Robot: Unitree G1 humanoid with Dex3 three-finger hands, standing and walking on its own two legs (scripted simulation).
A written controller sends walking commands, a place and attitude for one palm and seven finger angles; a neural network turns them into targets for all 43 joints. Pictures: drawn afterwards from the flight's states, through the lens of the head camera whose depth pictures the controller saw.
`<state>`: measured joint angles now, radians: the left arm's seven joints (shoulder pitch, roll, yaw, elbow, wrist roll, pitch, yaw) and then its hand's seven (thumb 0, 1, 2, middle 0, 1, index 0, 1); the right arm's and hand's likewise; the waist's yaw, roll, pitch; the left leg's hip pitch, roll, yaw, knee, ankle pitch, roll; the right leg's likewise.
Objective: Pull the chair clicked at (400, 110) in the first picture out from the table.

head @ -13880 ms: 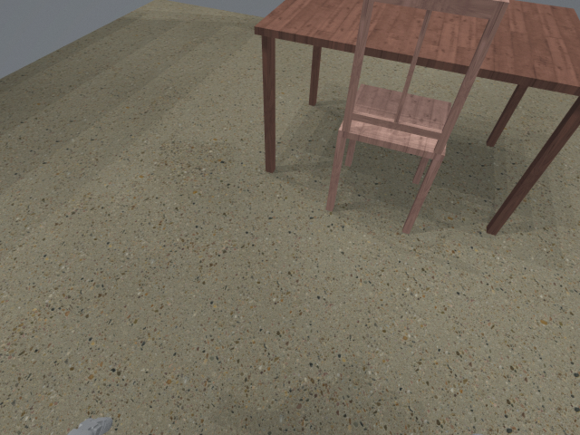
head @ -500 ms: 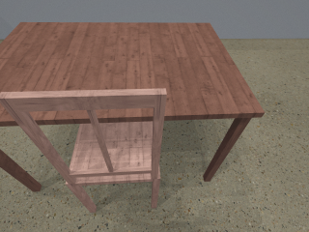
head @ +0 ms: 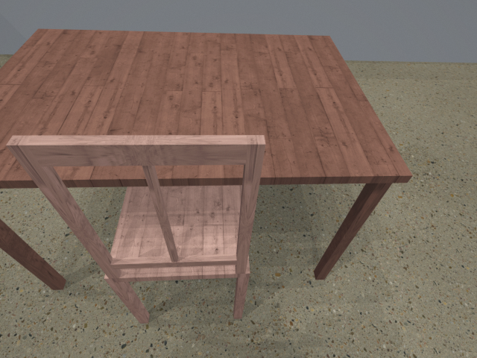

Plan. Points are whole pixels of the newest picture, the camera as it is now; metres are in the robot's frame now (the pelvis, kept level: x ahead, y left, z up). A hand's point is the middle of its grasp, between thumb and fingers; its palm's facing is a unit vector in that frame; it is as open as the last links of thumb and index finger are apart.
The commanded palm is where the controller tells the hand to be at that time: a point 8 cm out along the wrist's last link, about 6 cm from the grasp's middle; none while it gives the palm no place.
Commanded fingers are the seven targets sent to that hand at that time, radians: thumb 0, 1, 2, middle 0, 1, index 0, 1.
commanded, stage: shuffle to correct the standing spot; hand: left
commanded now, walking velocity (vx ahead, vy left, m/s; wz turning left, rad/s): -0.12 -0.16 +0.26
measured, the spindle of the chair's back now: (164, 221) +0.38 +0.18 -0.05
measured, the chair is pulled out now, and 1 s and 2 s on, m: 0.00 0.00 0.00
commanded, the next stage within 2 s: come to a stop and stand still in 0.02 s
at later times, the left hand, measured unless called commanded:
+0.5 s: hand out of the picture +0.01 +0.18 -0.17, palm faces +0.04 -0.97 -0.25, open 7.4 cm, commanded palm none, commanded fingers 0.00 0.90 0.90 -0.20 -0.30 -0.20 -0.30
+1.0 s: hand out of the picture +0.01 +0.14 -0.18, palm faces +0.03 -0.98 -0.20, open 7.4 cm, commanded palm none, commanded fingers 0.00 0.90 0.90 -0.20 -0.30 -0.20 -0.30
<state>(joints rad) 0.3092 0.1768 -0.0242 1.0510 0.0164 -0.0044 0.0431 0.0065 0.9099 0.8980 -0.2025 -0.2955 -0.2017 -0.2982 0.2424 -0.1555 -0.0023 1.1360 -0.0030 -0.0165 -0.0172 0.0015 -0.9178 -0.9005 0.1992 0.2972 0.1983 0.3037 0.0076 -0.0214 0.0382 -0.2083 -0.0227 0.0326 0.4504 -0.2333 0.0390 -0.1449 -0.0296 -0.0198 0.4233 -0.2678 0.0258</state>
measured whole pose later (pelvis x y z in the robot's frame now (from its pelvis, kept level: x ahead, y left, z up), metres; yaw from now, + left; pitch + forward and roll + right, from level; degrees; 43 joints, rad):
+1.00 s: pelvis +0.01 -0.04 +0.00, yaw +1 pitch -1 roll +0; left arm 0.28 0.18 -0.02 1.07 0.01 -0.01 0.03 0.01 0.91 0.90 -0.20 -0.30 -0.20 -0.30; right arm 0.24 -0.17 0.02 1.10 -0.01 -0.02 -0.02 0.00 -0.92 -0.90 0.20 0.30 0.20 0.30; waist 0.01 -0.02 0.04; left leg -0.20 0.01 -0.01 0.46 -0.24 -0.01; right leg -0.15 0.00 -0.06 0.47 -0.31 -0.03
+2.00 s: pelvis +0.00 -0.04 +0.00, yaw +1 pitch -1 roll +0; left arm 0.32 0.16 -0.03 1.08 0.01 -0.01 0.03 0.01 0.91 0.90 -0.20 -0.30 -0.20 -0.30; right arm 0.28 -0.13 0.02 1.15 0.00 -0.03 -0.03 0.01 -0.92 -0.90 0.20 0.30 0.20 0.30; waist 0.01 -0.02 0.03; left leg -0.19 0.01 -0.01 0.42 -0.22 -0.02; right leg -0.14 0.01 -0.06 0.43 -0.28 -0.03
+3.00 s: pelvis +0.01 -0.01 +0.00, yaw +1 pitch +0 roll +0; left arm 0.29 0.19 -0.02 1.07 0.02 0.00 0.03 0.01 0.91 0.90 -0.20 -0.30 -0.20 -0.30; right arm 0.22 -0.17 0.01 1.10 -0.01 -0.03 -0.02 0.00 -0.92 -0.90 0.20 0.30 0.20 0.30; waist 0.02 -0.03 0.04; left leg -0.20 -0.02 0.03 0.46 -0.26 0.03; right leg -0.13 -0.03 -0.04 0.45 -0.31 0.02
